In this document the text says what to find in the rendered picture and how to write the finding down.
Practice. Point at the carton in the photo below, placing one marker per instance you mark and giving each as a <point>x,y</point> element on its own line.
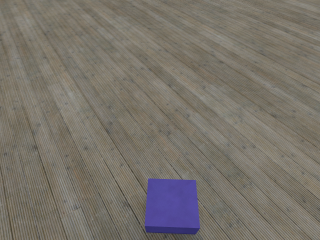
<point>172,206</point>

